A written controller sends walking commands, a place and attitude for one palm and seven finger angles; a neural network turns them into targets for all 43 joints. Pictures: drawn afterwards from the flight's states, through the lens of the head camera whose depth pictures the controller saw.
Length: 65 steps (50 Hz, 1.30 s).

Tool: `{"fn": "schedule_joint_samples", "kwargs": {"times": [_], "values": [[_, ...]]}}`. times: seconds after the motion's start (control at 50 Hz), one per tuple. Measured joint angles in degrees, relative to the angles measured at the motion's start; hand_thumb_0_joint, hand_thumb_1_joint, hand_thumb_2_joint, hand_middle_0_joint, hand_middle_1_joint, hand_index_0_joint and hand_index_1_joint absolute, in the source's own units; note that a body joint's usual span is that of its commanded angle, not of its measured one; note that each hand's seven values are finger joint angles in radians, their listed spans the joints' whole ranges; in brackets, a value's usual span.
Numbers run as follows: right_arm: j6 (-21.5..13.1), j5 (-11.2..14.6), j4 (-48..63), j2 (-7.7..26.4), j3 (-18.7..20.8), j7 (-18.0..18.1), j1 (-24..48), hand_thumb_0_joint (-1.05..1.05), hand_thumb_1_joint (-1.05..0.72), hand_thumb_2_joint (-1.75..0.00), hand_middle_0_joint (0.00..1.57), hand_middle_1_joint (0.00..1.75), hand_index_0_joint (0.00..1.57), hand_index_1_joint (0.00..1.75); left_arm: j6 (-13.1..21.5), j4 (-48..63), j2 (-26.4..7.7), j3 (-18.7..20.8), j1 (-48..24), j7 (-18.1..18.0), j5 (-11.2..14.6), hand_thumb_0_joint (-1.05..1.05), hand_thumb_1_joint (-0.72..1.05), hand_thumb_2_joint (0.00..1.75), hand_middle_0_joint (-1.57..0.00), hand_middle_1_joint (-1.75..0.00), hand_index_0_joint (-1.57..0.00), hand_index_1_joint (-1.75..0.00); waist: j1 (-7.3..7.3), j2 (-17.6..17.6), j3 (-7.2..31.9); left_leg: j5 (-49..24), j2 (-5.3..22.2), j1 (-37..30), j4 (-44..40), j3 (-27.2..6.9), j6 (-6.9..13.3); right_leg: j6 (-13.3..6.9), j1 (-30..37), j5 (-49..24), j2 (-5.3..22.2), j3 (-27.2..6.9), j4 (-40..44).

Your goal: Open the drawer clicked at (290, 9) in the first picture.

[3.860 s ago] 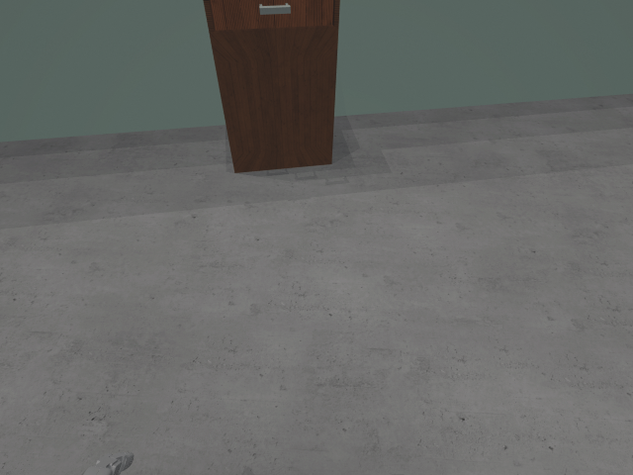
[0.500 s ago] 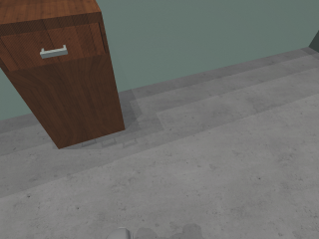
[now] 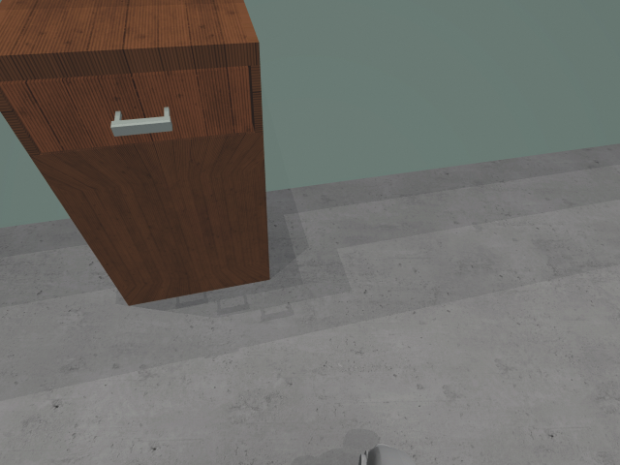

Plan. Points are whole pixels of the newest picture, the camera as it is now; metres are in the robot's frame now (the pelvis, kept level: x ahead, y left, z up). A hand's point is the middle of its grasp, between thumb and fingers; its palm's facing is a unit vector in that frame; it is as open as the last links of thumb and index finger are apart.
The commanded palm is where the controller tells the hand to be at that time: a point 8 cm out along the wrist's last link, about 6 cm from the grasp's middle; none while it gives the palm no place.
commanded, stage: turn to face it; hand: left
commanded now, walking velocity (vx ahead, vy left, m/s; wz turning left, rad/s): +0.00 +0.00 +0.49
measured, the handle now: (142, 119) +0.73 +0.39 -0.01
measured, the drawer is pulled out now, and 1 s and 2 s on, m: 0.00 0.00 0.00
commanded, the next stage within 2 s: take the last steps up to it in 0.44 s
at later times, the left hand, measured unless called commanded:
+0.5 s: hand out of the picture +0.09 +0.15 -0.16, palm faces +0.27 -0.93 -0.26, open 7.2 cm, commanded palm none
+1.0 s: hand out of the picture +0.05 +0.19 -0.18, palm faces +0.35 -0.93 -0.16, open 7.4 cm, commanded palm none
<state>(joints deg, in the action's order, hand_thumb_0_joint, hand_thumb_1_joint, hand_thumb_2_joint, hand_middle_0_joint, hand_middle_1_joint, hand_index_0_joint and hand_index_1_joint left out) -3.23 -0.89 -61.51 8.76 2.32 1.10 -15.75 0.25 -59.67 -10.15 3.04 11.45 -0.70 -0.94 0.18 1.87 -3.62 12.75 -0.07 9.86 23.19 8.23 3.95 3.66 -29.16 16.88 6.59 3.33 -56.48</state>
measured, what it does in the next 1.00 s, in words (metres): steps on the spot, turning left: right foot, then left foot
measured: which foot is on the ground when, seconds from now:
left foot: down 0.00-0.20, up 0.22-0.68, down 0.70-1.00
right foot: up 0.00-0.18, down 0.20-0.70, up 0.72-1.00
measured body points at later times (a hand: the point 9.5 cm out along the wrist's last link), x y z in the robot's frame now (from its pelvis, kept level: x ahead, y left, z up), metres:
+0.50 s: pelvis +0.06 -0.06 +0.00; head +0.09 -0.07 +0.45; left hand +0.08 +0.19 -0.14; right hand +0.17 -0.29 -0.16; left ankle +0.01 +0.09 -0.67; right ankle +0.10 -0.13 -0.74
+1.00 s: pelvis +0.09 +0.02 +0.00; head +0.09 +0.04 +0.45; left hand +0.03 +0.24 -0.16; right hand +0.13 -0.21 -0.14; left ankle +0.01 +0.07 -0.74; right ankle +0.18 -0.12 -0.67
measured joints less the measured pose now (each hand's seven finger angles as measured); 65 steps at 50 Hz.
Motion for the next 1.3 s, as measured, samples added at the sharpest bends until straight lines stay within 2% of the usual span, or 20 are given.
{"fn": "schedule_joint_samples", "kwargs": {"times": [0.1,0.18,0.2,0.24,0.26,0.32,0.38,0.46,0.56,0.64,0.68,0.7,0.76,0.84,0.92,1.02,1.14,1.22,1.24,1.3], "values": [[2.19,-0.46,-0.96,-0.73,0.19,-0.61,-2.56,0.0,-0.93,-0.9,0.2,0.3,0.2,0.3,-0.92,2.75,0.15,0.18,-4.19,-0.26,0.24,0.0,0.91,0.9,-0.2,-0.3,-0.2,-0.29,1.64,-0.6,0.08,2.26,-0.64,-0.74,1.54,-2.54,-1.11,0.84,2.07,0.24,-1.22,0.47,9.51],[3.5,-0.56,-0.65,-0.45,0.73,-0.62,-3.32,0.0,-0.92,-0.9,0.2,0.3,0.2,0.3,-0.73,4.24,0.64,-0.03,-5.32,-0.29,0.45,0.0,0.91,0.9,-0.2,-0.3,-0.2,-0.29,2.8,-2.06,0.4,5.7,-0.56,-0.07,5.74,-4.06,-2.65,0.49,7.88,-2.05,-3.17,1.6,19.77],[3.69,-0.41,-0.46,-0.25,0.87,-0.68,-3.54,0.0,-0.92,-0.9,0.2,0.3,0.2,0.3,-0.26,4.6,0.73,-0.15,-5.25,-0.27,0.41,0.0,0.91,0.9,-0.2,-0.3,-0.2,-0.29,2.79,-2.41,0.6,7.08,-0.57,0.61,7.83,-4.44,-3.17,-0.59,9.88,-4.68,-3.35,2.1,23.19],[4.38,-0.03,-0.05,0.58,1.29,-0.65,-2.59,0.0,-0.91,-0.9,0.2,0.3,0.2,0.3,0.57,4.88,1.44,-0.58,-5.54,-0.44,0.13,0.0,0.91,0.9,-0.2,-0.3,-0.2,-0.29,3.07,-4.19,0.03,12.89,-0.05,4.22,17.37,-5.91,-4.31,-4.51,10.23,-3.05,-3.84,3.72,22.2],[4.81,0.07,0.35,0.89,1.5,-0.56,-2.11,0.0,-0.91,-0.9,0.2,0.3,0.2,0.3,0.66,5.07,1.7,-0.88,-5.55,-0.51,0.12,0.0,0.91,0.9,-0.2,-0.3,-0.2,-0.29,3.32,-4.53,-0.17,15.74,-0.23,6.5,23.41,-6.49,-4.72,-5.65,10.74,-2.1,-3.5,4.65,22.03],[5.75,-0.02,1.13,1.83,2.0,-0.76,-0.35,0.0,-0.91,-0.9,0.2,0.3,0.2,0.3,0.44,5.49,2.32,-1.21,-4.97,-0.84,0.2,0.0,0.91,0.9,-0.2,-0.3,-0.2,-0.3,2.84,-4.53,-0.27,15.43,0.39,12.2,37.57,-6.41,-5.9,-6.48,13.04,-2.0,-2.49,6.7,24.42],[6.21,-0.17,2.01,2.93,2.33,-1.12,1.62,0.0,-0.91,-0.9,0.2,0.3,0.2,0.3,0.34,5.27,2.63,-1.32,-3.54,-0.98,0.2,0.0,0.91,0.9,-0.2,-0.3,-0.2,-0.3,2.0,-4.18,-0.03,11.77,1.75,15.23,42.25,-6.6,-6.78,-6.51,14.79,-3.1,-1.88,8.17,27.22],[6.68,-0.23,3.14,4.04,2.55,-1.3,4.02,0.0,-0.91,-0.9,0.19,0.3,0.2,0.3,0.27,4.82,1.74,-0.65,-1.34,-1.26,0.0,-0.01,0.93,0.9,-0.21,-0.3,-0.21,-0.3,0.64,-3.37,0.23,10.5,3.11,15.29,38.0,-6.85,-7.57,-6.5,16.05,-3.69,-1.08,9.92,29.08],[6.93,-0.08,4.21,4.77,2.32,-1.44,7.25,0.0,-0.92,-0.9,0.19,0.3,0.2,0.3,-0.35,3.29,-0.07,-0.4,1.7,-0.94,-0.59,-0.01,0.92,0.9,-0.21,-0.3,-0.21,-0.3,-1.24,-2.48,0.01,11.44,3.39,12.28,28.79,-5.89,-7.43,-5.95,16.13,-3.71,-0.36,11.56,29.03],[6.13,-0.04,5.03,4.22,1.47,-1.58,8.84,0.0,-0.92,-0.9,0.19,0.29,0.2,0.3,-0.68,1.22,-1.55,-0.01,4.25,-0.65,-0.73,0.0,0.92,0.9,-0.21,-0.3,-0.2,-0.3,-2.67,-1.36,0.17,11.42,2.93,7.7,18.94,-3.91,-6.58,-4.92,15.63,-3.27,0.13,12.64,27.82],[5.15,-0.12,5.5,3.75,0.89,-1.77,8.57,0.0,-0.92,-0.9,0.19,0.29,0.2,0.3,-1.0,0.04,-2.26,0.22,5.87,-0.38,-0.48,0.0,0.91,0.9,-0.21,-0.3,-0.2,-0.3,-2.93,-0.96,0.96,9.07,2.76,3.78,11.02,-2.71,-5.87,-4.03,14.98,-2.3,0.41,13.25,25.93],[4.41,-0.3,5.65,3.48,0.72,-1.79,8.2,0.0,-0.91,-0.9,0.19,0.3,0.2,0.3,-1.36,-0.51,-2.59,0.34,6.6,-0.19,-0.23,0.0,0.91,0.9,-0.2,-0.3,-0.2,-0.3,-2.8,-0.84,1.45,7.19,2.62,2.86,8.33,-2.99,-4.76,-3.41,14.09,-0.14,0.56,13.25,23.65],[3.24,-0.8,5.57,1.65,-0.23,-1.54,6.35,0.0,-0.91,-0.9,0.19,0.3,0.2,0.3,-2.86,-2.07,-3.39,0.49,7.55,0.26,-0.4,0.0,0.91,0.9,-0.2,-0.3,-0.2,-0.29,-2.95,0.77,1.58,6.04,1.45,1.63,8.22,-2.66,-1.85,-2.46,9.57,9.24,-0.47,7.09,11.05],[2.2,-0.48,3.89,0.48,-0.58,-0.17,2.28,0.0,-0.93,-0.9,0.2,0.3,0.2,0.3,-2.35,-2.82,-2.72,0.18,7.37,1.25,-0.7,0.01,0.91,0.9,-0.2,-0.3,-0.2,-0.29,-2.03,0.26,1.98,3.46,0.42,-2.75,1.39,-3.46,-0.96,-2.06,3.81,4.09,-1.18,2.38,-0.79],[1.35,-0.11,1.43,0.18,-0.83,0.05,-1.87,0.0,-0.94,-0.9,0.2,0.3,0.2,0.3,-1.62,-2.58,-1.78,-0.13,6.25,1.48,-0.55,0.01,0.91,0.9,-0.2,-0.3,-0.2,-0.29,-1.46,0.25,2.03,1.72,-0.88,-6.59,-4.14,-3.64,-0.4,-1.1,0.51,-1.05,-0.6,0.04,-3.46],[0.74,-0.13,-1.4,-1.16,-0.89,0.3,-6.7,0.0,-0.92,-0.9,0.2,0.3,0.2,0.3,-1.74,-2.35,-0.94,-0.18,3.73,1.44,-0.34,0.0,0.91,0.9,-0.2,-0.3,-0.2,-0.29,-0.21,0.51,1.88,2.21,-1.8,-10.17,-7.28,-3.25,-0.49,-0.56,-0.65,-2.98,-0.09,-0.02,0.3],[0.52,-0.76,-4.0,-2.12,-0.74,0.46,-10.85,0.0,-0.92,-0.9,0.2,0.3,0.2,0.3,-1.5,-1.09,0.16,-0.33,-1.14,1.61,-0.01,0.0,0.91,0.9,-0.2,-0.3,-0.2,-0.29,2.52,-0.63,0.72,5.42,-1.3,-12.87,-7.07,-2.85,-1.89,-1.85,1.53,-1.4,-0.82,1.64,11.99],[0.74,-0.8,-5.47,-2.07,-0.64,0.35,-12.87,0.0,-0.91,-0.9,0.2,0.3,0.2,0.3,0.23,0.61,0.73,-0.44,-4.14,1.77,0.0,0.0,0.91,0.9,-0.2,-0.3,-0.2,-0.29,3.72,-2.2,-0.05,10.87,0.44,-12.98,-1.6,-2.69,-3.83,-3.68,6.63,-3.07,-2.98,3.43,22.72],[0.83,-0.52,-5.88,-2.1,-0.59,0.21,-13.19,0.0,-0.91,-0.9,0.2,0.3,0.2,0.3,1.18,1.02,0.85,-0.42,-4.82,1.71,-0.1,0.0,0.91,0.9,-0.2,-0.3,-0.2,-0.29,3.6,-2.7,-0.4,13.16,1.24,-11.62,2.99,-2.92,-4.03,-4.91,7.6,-6.96,-3.53,4.0,23.92],[2.01,0.15,-6.34,-2.02,-0.36,-0.26,-11.52,0.0,-0.91,-0.9,0.2,0.3,0.2,0.3,3.3,2.02,1.53,-0.49,-5.77,1.16,0.25,0.0,0.91,0.9,-0.2,-0.3,-0.2,-0.29,3.27,-3.58,-1.51,16.4,2.27,-1.29,28.24,-5.49,-2.79,-7.01,9.07,-4.02,-4.23,5.76,21.18]]}}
